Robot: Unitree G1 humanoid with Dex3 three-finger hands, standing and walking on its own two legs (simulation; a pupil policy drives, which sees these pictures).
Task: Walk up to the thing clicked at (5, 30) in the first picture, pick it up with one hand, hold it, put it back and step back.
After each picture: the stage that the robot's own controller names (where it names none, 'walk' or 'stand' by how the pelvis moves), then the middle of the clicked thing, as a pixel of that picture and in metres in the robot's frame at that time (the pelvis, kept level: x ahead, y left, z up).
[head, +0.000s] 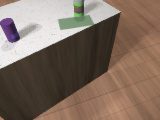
stand; (10, 30) +0.71 +0.40 -0.04
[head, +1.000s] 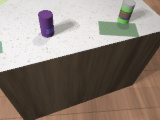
walk; (46, 24) +0.66 +0.18 -0.02
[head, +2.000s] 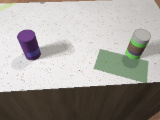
rise first; (29, 45) +0.49 +0.24 +0.00
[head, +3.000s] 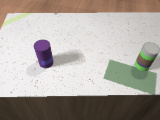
stand; (44, 54) +0.50 +0.18 -0.03
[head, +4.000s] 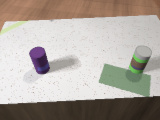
stand; (40, 61) +0.49 +0.20 -0.04
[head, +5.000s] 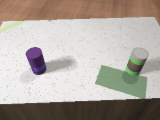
stand; (36, 61) +0.49 +0.21 -0.05
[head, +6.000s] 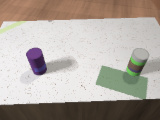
stand; (37, 62) +0.49 +0.21 -0.05
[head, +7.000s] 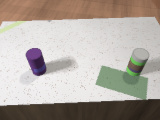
rise first; (36, 62) +0.48 +0.22 -0.05
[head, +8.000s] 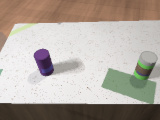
rise first; (44, 62) +0.48 +0.21 -0.04
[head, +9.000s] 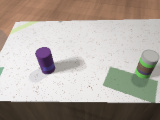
go down; (45, 61) +0.49 +0.21 -0.04
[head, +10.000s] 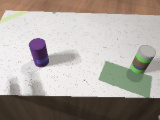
go down; (39, 53) +0.50 +0.19 -0.03
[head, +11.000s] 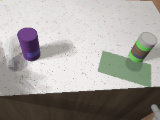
go down; (29, 45) +0.49 +0.18 +0.02
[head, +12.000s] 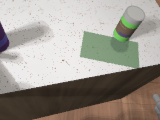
close in; out of the picture +0.49 +0.21 +0.05
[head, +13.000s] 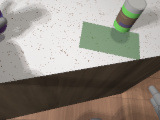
close; out of the picture +0.54 +0.21 +0.07
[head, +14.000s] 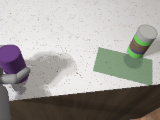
lift; (13, 65) +0.38 +0.21 +0.05
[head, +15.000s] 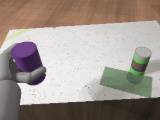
lift; (30, 64) +0.32 +0.17 +0.17
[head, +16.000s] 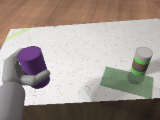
hold; (35, 68) +0.33 +0.16 +0.14
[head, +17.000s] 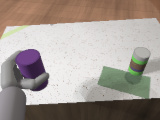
crouch; (33, 71) +0.32 +0.16 +0.13
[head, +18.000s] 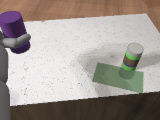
crouch; (15, 33) +0.44 +0.20 +0.17
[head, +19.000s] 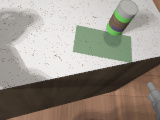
lower; out of the picture +0.52 +0.22 +0.04
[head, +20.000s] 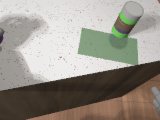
lower; out of the picture +0.51 +0.22 +0.06
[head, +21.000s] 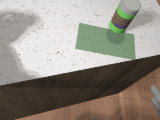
lower; out of the picture +0.52 +0.22 +0.06
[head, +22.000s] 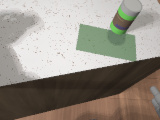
lower; out of the picture +0.52 +0.23 +0.06
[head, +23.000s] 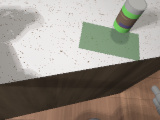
rest; out of the picture +0.52 +0.23 +0.07
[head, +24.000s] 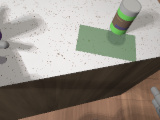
withdraw; out of the picture +0.52 +0.22 +0.06
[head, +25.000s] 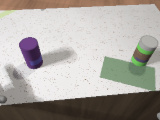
sink last; (31, 53) +0.48 +0.20 +0.01
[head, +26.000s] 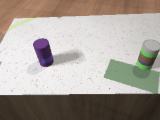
stand; (44, 53) +0.51 +0.21 +0.01
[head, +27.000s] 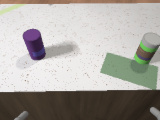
stand; (35, 45) +0.50 +0.21 +0.02
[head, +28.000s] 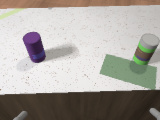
stand; (35, 48) +0.50 +0.21 +0.02
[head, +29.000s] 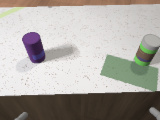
stand; (34, 48) +0.49 +0.21 +0.02
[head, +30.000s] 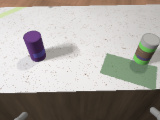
stand; (35, 46) +0.51 +0.21 +0.02
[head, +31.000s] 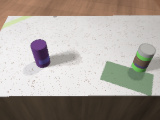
stand; (41, 54) +0.51 +0.21 -0.02
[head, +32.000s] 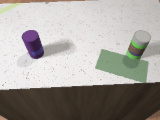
walk; (33, 45) +0.52 +0.22 -0.03
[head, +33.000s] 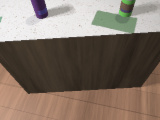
walk; (39, 5) +0.76 +0.25 -0.02
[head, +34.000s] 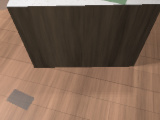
stand; out of the picture +1.08 +0.20 -0.02
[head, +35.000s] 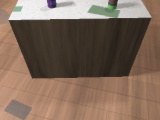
stand; out of the picture +1.10 +0.23 -0.04
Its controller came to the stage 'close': yes
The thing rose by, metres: 0.22
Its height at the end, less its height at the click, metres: +0.00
